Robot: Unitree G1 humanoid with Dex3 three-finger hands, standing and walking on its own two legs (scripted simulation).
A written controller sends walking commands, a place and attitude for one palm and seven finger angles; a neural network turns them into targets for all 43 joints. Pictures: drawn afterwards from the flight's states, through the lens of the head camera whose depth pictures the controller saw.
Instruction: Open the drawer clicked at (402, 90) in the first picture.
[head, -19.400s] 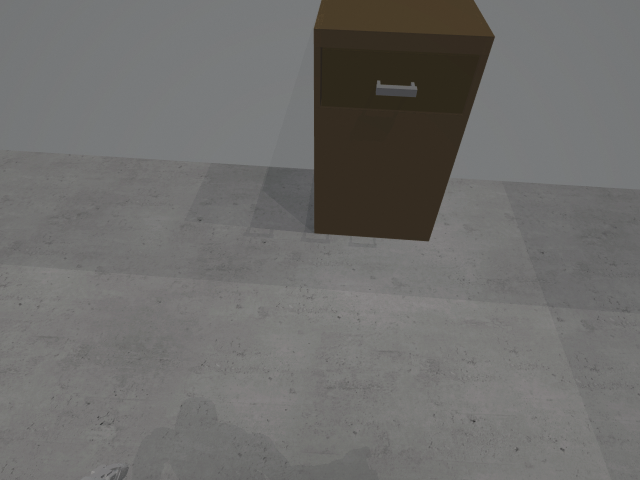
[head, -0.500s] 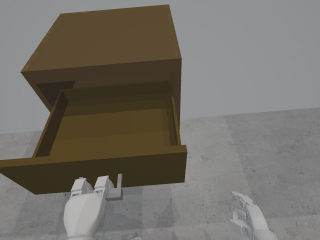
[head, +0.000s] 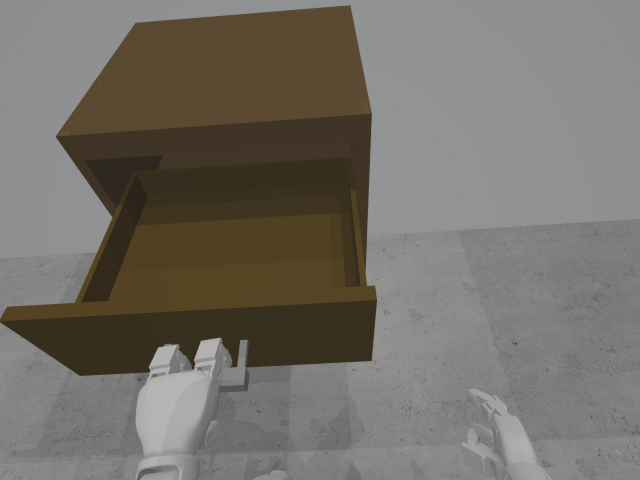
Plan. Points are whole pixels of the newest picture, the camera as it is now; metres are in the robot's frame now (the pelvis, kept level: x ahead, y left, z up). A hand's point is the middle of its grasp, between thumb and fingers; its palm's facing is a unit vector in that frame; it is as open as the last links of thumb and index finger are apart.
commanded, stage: open the thumb to release the handle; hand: left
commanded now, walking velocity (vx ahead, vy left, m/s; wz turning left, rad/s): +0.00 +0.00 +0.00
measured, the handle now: (203, 365) +0.26 +0.19 -0.01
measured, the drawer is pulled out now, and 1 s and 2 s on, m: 0.30 0.30 0.30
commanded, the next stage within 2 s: lift the hand off the handle in 0.12 s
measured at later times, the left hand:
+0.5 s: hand (199, 411) +0.21 +0.18 -0.03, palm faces +0.02 -0.10 -1.00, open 13.8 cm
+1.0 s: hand (186, 390) +0.22 +0.18 +0.02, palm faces +0.02 -0.14 -0.99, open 13.6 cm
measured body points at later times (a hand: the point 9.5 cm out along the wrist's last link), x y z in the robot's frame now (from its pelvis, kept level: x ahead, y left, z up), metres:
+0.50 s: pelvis -0.01 +0.00 +0.00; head +0.02 -0.03 +0.44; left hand +0.20 +0.18 +0.02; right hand +0.19 -0.22 -0.11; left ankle +0.01 +0.14 -0.68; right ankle +0.00 -0.08 -0.68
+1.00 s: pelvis +0.00 +0.01 +0.02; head +0.01 -0.03 +0.47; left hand +0.21 +0.19 +0.08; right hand +0.21 -0.21 -0.08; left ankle +0.01 +0.14 -0.68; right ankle +0.00 -0.08 -0.68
